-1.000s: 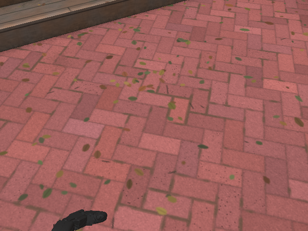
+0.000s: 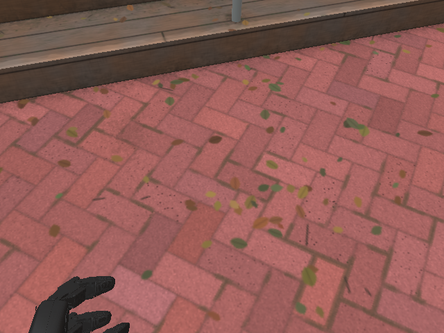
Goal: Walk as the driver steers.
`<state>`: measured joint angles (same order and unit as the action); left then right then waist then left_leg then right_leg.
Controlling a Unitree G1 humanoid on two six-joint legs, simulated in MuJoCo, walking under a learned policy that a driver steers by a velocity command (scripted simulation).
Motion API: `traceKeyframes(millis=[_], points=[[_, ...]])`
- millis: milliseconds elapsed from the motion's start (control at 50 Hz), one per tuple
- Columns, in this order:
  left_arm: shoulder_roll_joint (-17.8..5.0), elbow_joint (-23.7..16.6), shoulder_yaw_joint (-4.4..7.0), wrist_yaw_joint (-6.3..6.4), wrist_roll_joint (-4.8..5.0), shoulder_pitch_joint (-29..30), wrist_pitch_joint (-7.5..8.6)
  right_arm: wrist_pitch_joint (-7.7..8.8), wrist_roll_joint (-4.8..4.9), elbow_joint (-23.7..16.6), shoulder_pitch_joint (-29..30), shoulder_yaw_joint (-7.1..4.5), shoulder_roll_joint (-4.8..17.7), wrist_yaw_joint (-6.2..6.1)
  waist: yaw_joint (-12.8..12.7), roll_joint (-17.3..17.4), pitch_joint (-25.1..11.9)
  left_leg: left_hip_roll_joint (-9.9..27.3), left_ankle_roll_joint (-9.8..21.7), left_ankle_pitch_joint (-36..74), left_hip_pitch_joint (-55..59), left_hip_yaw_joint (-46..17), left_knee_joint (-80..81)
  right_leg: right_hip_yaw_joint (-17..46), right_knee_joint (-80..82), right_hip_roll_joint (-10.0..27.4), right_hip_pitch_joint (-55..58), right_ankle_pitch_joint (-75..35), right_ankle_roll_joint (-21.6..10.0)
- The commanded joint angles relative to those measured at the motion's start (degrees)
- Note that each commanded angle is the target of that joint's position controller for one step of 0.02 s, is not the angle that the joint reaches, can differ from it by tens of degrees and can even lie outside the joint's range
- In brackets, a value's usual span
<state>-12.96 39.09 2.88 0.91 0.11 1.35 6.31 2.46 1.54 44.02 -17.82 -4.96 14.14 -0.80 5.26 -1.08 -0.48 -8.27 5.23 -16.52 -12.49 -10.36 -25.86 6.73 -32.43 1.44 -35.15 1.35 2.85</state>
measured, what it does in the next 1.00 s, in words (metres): walks ahead, turning left: right foot, then left foot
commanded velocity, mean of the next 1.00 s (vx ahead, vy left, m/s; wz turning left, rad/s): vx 0.50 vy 0.00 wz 0.45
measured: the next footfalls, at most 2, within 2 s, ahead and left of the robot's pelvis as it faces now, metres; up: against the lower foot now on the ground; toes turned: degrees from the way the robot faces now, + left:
right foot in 0.06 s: +0.20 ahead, -0.14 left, +0.00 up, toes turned +8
left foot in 0.58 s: +0.40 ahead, +0.20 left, +0.00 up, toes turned +23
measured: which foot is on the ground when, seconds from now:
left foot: down 0.00-0.08, up 0.10-0.56, down 0.58-1.00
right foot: up 0.00-0.04, down 0.06-0.58, up 0.60-1.00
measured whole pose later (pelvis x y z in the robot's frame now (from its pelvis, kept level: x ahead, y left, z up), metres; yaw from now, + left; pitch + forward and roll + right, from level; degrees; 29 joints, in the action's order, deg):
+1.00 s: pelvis +0.50 +0.15 +0.00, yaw +26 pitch +3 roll +1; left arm -14.8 40.7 2.3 -1.7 0.9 -3.5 4.7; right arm 4.0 0.5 43.6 -18.7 -3.5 14.9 0.3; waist 4.0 -2.5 -0.2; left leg -5.0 3.7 -18.2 -2.2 -2.2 -17.3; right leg 0.7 -35.1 4.1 -38.1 -3.7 -0.8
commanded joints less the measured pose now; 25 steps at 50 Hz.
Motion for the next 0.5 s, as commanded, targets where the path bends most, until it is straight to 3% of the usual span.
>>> traceKeyframes(millis=[20, 40, 60, 80, 100, 120, 140, 160, 180, 220, 260, 320, 400, 460, 500], points=[[-6.78, -5.03, 2.33, -0.81, 0.81, 3.31, 2.14, -0.03, -0.20, -4.31, -0.48, -2.06, 7.45, -0.68, -2.60, 8.10, -4.26, 13.67, 7.19, 8.46, 1.80, -15.77, 0.89, -1.62, 5.58, -3.25, 9.67, 2.99, -1.46], [-7.39, -3.92, 2.82, -1.07, 0.84, -0.51, 2.48, -0.22, -0.07, -5.17, 0.63, -1.98, 6.95, -0.90, -5.13, 8.54, -4.81, 12.47, 6.16, 10.77, 1.60, -16.08, -1.94, -1.87, 9.00, -3.49, 15.01, 3.07, -3.00], [-9.18, -3.24, 3.69, -1.00, -0.07, -6.22, 2.61, 0.18, -0.31, -6.42, 1.64, -1.44, 5.39, -0.52, -7.68, 8.23, -8.27, 10.30, 4.30, 13.77, -1.81, -13.57, -9.09, -0.34, 8.43, 0.20, 24.77, 2.82, -5.57], [-12.70, -2.44, 4.76, -0.60, -0.99, -15.10, 2.51, 0.70, -1.00, -7.82, 1.69, -0.35, 1.72, -0.21, -10.93, 1.33, -15.21, 6.19, 1.62, 3.77, -10.21, -6.95, -25.51, 9.88, 7.58, 11.16, 39.68, 2.87, -10.18], [-15.42, -0.72, 5.50, -0.62, -1.51, -19.58, 1.79, 1.28, 0.50, -9.46, -4.77, 0.01, 1.81, -0.23, -7.71, -18.23, -18.84, 1.19, -1.62, -18.02, -30.19, -0.16, -39.40, 34.72, 11.46, 22.40, 53.33, 12.13, -20.04], [-10.63, -1.88, 4.75, -0.39, -0.04, -18.89, 1.41, 1.44, 0.74, -7.99, -4.90, -0.82, 6.86, -0.24, -9.05, -13.38, -15.35, 6.19, -2.86, -16.18, -37.74, -0.49, -47.92, 38.27, 12.82, 23.39, 52.37, 22.62, -20.25], [-7.56, -2.22, 3.81, 0.03, -0.05, -17.73, 0.69, 1.03, 0.31, -8.51, 0.05, -1.31, 8.70, -0.12, -10.51, -7.00, -9.52, 7.78, -3.85, -10.31, -39.71, 0.64, -51.76, 30.22, 13.20, 21.23, 47.10, 22.66, -18.10], [-6.84, -2.52, 3.27, 0.14, -0.43, -15.78, 0.00, 0.68, -0.48, -9.21, 3.44, -1.31, 7.92, 0.00, -9.72, -2.31, -5.79, 9.54, -4.08, -5.91, -38.06, 2.17, -51.53, 23.04, 14.08, 18.44, 40.10, 17.04, -16.08], [-6.30, -2.16, 2.82, -0.06, -0.82, -14.06, -0.49, 0.45, -0.68, -10.09, 5.13, -1.48, 7.28, 0.16, -8.47, -2.16, -3.02, 10.82, -4.19, -2.80, -36.54, 2.37, -49.83, 18.08, 15.64, 16.00, 34.89, 11.99, -15.14], [-5.04, -1.39, 2.42, -0.36, -0.89, -12.48, -0.33, -0.05, -0.31, -10.76, 5.16, -1.33, 5.50, 0.76, -6.29, -4.15, -0.82, 12.55, -4.07, -1.67, -32.88, 3.54, -46.84, 9.84, 18.16, 12.61, 28.14, 5.30, -13.24], [-6.07, 0.28, 2.76, -0.46, -0.62, -13.50, 0.04, -0.36, -0.30, -11.19, 6.11, -0.81, 3.92, 0.98, -5.87, -4.46, -0.37, 13.35, -4.89, -0.51, -33.35, 4.46, -43.96, 5.48, 19.78, 12.52, 27.04, -0.18, -13.84], [-8.76, 2.08, 3.62, -0.04, -0.72, -14.35, 0.01, -0.45, -0.43, -11.68, 9.28, -0.25, 3.45, 1.24, -6.16, -3.20, -0.71, 14.50, -5.82, 5.64, -34.02, 4.96, -36.02, 0.17, 20.81, 13.21, 28.35, -4.55, -13.92], [-10.74, 3.82, 4.04, 0.21, -0.07, -15.87, -0.46, -0.10, -0.32, -12.60, 15.78, 0.40, 2.83, 2.40, -8.50, -3.24, 0.22, 13.96, -5.09, 14.74, -30.04, 8.01, -22.54, -6.88, 20.44, 12.21, 29.85, -5.22, -11.77], [-12.48, 4.80, 4.54, 0.11, 0.85, -17.66, -0.98, -0.20, -0.01, -14.06, 19.50, 0.38, 3.25, 3.28, -9.64, -3.84, 1.38, 12.92, -3.70, 13.01, -27.53, 10.52, -16.22, -9.09, 19.38, 13.54, 33.02, -5.40, -10.57], [-13.71, 5.09, 4.98, 0.14, 1.42, -17.73, -1.52, -0.41, -0.10, -14.87, 19.67, -0.10, 4.26, 3.70, -8.75, -4.64, 1.64, 11.29, -1.81, 7.86, -24.69, 12.64, -13.25, -10.88, 16.38, 14.57, 35.37, -13.18, -9.54]])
